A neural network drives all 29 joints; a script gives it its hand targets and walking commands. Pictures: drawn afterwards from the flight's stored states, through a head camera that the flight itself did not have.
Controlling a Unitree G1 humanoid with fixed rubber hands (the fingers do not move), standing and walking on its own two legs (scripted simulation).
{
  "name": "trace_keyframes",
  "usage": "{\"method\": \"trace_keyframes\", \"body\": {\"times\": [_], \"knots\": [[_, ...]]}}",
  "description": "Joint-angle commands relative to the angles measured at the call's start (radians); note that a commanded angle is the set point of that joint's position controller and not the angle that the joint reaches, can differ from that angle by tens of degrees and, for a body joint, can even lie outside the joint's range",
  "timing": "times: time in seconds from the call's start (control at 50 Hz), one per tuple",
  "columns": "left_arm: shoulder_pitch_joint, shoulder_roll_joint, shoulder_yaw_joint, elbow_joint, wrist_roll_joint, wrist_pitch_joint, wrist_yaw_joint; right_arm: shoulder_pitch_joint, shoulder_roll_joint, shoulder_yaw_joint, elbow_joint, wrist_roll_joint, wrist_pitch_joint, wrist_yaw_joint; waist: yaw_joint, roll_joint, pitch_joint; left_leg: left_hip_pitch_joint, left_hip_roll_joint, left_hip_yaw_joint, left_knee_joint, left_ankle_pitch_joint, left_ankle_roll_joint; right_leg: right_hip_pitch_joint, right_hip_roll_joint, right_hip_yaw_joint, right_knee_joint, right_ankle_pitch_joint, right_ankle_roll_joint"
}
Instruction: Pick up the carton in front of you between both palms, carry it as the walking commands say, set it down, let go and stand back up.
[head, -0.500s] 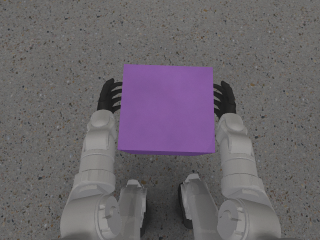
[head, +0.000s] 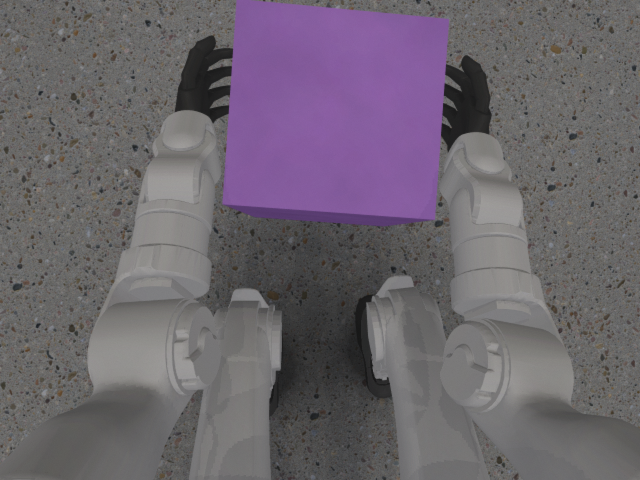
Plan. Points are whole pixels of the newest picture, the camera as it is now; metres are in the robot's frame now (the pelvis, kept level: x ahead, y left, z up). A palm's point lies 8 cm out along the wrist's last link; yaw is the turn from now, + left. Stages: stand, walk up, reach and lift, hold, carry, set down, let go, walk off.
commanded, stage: set down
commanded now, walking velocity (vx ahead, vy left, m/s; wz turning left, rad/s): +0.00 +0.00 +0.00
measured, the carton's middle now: (328, 141) +0.49 -0.02 -0.18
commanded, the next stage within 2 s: none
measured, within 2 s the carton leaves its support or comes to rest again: rests again in 1.20 s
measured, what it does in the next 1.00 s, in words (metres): lowers itself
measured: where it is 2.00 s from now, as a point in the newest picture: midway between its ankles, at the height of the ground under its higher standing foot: (321, 373)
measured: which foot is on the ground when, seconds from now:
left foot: down 0.00-1.00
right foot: down 0.00-1.00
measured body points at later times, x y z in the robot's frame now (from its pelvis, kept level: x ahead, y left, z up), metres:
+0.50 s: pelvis +0.00 +0.00 -0.09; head +0.36 +0.02 +0.17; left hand +0.56 +0.12 -0.26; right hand +0.52 -0.18 -0.24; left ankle +0.09 +0.11 -0.45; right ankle +0.11 -0.13 -0.45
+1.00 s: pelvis -0.01 +0.00 -0.11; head +0.35 +0.02 +0.16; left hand +0.55 +0.12 -0.29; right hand +0.52 -0.19 -0.27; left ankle +0.09 +0.11 -0.45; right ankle +0.11 -0.13 -0.45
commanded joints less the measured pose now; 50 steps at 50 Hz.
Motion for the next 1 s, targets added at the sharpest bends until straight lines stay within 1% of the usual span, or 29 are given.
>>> {"method": "trace_keyframes", "body": {"times": [0.0,0.08,0.16,0.36,0.4,0.44,0.52,0.58,0.68,0.8,0.9,0.98], "knots": [[-0.623,-0.913,-0.406,-0.021,-0.092,-0.028,-0.202,-0.720,0.856,0.523,0.003,0.101,-0.011,0.203,-0.019,0.044,-1.078,0.499,-0.102,0.061,-0.149,0.222,-0.011,0.602,0.121,-0.106,-0.074,0.236,0.012],[-0.667,-0.879,-0.379,0.015,-0.087,-0.028,-0.214,-0.771,0.833,0.497,0.024,0.102,-0.009,0.205,-0.018,0.038,-1.046,0.431,-0.096,0.068,-0.099,0.202,-0.003,0.568,0.115,-0.108,-0.025,0.227,0.011],[-0.711,-0.848,-0.383,0.032,-0.102,-0.034,-0.223,-0.820,0.802,0.495,0.030,0.119,-0.018,0.207,-0.021,0.039,-1.034,0.396,-0.087,0.071,-0.043,0.211,0.000,0.546,0.106,-0.110,0.031,0.241,0.012],[-0.822,-0.788,-0.476,0.020,-0.197,-0.062,-0.218,-0.943,0.707,0.544,0.004,0.210,-0.060,0.203,-0.054,0.071,-1.078,0.429,-0.065,0.062,0.101,0.302,-0.005,0.511,0.077,-0.124,0.173,0.320,0.011],[-0.851,-0.791,-0.499,-0.020,-0.216,-0.074,-0.213,-0.917,0.746,0.549,0.019,0.245,-0.069,0.206,-0.042,0.098,-1.098,0.450,-0.065,0.063,0.119,0.346,-0.005,0.513,0.080,-0.121,0.198,0.369,0.006],[-0.861,-0.785,-0.513,-0.040,-0.218,-0.084,-0.208,-0.893,0.772,0.541,0.054,0.261,-0.067,0.218,-0.033,0.117,-1.098,0.482,-0.061,0.059,0.135,0.396,-0.006,0.477,0.083,-0.121,0.221,0.400,0.006],[-0.831,-0.789,-0.512,-0.029,-0.208,-0.080,-0.204,-0.862,0.788,0.533,0.095,0.271,-0.056,0.245,-0.015,0.133,-1.052,0.498,-0.057,0.055,0.155,0.427,-0.006,0.389,0.085,-0.127,0.242,0.386,0.009],[-0.802,-0.798,-0.498,-0.001,-0.197,-0.079,-0.206,-0.854,0.786,0.524,0.109,0.268,-0.058,0.254,-0.012,0.126,-0.998,0.466,-0.057,0.048,0.164,0.422,-0.003,0.343,0.086,-0.126,0.251,0.376,0.010],[-0.806,-0.791,-0.483,0.026,-0.197,-0.093,-0.209,-0.856,0.772,0.507,0.121,0.265,-0.076,0.251,-0.021,0.110,-0.933,0.400,-0.059,0.041,0.177,0.392,0.004,0.324,0.084,-0.121,0.263,0.367,0.008],[-0.834,-0.739,-0.456,0.061,-0.196,-0.115,-0.213,-0.863,0.734,0.460,0.168,0.247,-0.092,0.245,-0.028,0.107,-0.808,0.313,-0.055,0.036,0.183,0.315,0.010,0.295,0.080,-0.111,0.267,0.315,-0.002],[-0.850,-0.691,-0.430,0.096,-0.189,-0.129,-0.215,-0.867,0.701,0.422,0.210,0.229,-0.102,0.243,-0.027,0.104,-0.719,0.264,-0.053,0.032,0.188,0.270,0.015,0.276,0.078,-0.103,0.275,0.279,-0.006],[-0.824,-0.657,-0.396,0.143,-0.166,-0.130,-0.217,-0.863,0.673,0.393,0.248,0.212,-0.106,0.247,-0.023,0.088,-0.633,0.225,-0.051,0.025,0.192,0.239,0.021,0.249,0.078,-0.098,0.282,0.247,-0.006]]}}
